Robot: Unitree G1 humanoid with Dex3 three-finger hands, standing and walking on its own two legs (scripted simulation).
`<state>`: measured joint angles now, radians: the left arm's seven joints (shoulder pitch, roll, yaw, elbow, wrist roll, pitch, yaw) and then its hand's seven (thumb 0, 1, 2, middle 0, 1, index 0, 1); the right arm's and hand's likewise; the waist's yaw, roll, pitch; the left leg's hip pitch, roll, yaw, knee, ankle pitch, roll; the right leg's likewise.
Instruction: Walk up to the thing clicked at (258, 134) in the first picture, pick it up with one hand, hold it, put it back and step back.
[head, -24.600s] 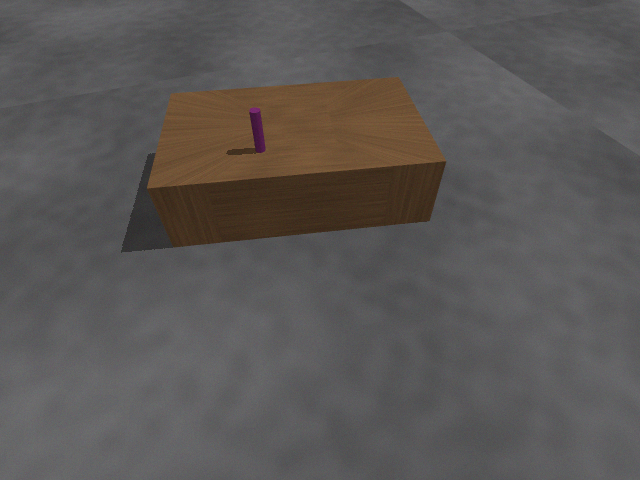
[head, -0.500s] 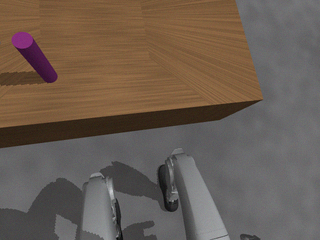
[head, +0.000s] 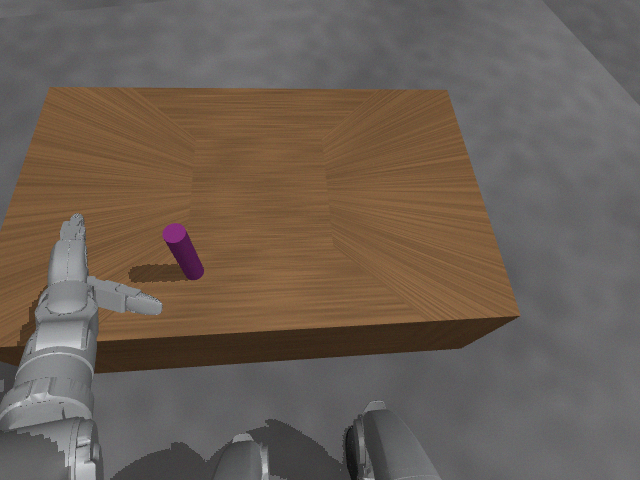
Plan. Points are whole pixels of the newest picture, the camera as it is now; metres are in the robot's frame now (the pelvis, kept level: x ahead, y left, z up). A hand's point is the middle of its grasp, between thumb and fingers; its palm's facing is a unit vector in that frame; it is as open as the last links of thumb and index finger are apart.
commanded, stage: home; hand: left
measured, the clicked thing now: (185, 254) +0.54 +0.21 -0.27
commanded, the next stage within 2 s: none
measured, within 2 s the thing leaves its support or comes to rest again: neither
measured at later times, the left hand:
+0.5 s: hand (157, 426) +0.21 +0.17 -0.03, palm faces +0.16 -0.95 -0.26, open 17.2 cm
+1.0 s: hand (152, 467) +0.18 +0.17 -0.03, palm faces +0.08 -0.95 -0.31, open 17.6 cm
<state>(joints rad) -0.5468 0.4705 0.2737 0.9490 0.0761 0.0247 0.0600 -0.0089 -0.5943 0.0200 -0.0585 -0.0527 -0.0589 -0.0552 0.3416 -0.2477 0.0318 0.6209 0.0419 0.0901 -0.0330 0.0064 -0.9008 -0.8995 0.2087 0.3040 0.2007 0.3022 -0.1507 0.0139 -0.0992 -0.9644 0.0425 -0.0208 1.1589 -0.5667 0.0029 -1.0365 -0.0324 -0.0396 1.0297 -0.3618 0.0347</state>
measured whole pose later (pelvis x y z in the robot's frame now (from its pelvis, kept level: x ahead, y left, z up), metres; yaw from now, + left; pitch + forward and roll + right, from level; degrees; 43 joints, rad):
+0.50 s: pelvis +0.04 -0.02 +0.05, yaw +2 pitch +7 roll -1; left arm 0.29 0.19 0.00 0.30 -0.04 0.16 0.13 -0.01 -0.52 0.09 -0.09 -0.09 -0.09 -0.09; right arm 0.21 -0.21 0.02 0.57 0.05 -0.01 -0.12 0.01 -0.90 -0.90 0.21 0.30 0.20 0.30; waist -0.01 0.03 -0.08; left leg -0.45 0.04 -0.03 0.81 -0.48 -0.02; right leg -0.55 -0.04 -0.06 0.77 -0.34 0.01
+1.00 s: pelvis +0.02 -0.02 +0.06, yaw +2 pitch +3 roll -1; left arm 0.32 0.21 -0.02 0.34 0.04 0.11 0.10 0.00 -0.58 0.04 -0.05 -0.05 -0.05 -0.05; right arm 0.21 -0.22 0.01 0.66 -0.05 -0.05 -0.09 0.01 -0.90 -0.90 0.21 0.30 0.20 0.30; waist 0.00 0.02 -0.03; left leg -0.39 0.02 -0.02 0.80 -0.46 -0.02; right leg -0.49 -0.05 -0.05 0.77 -0.33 0.02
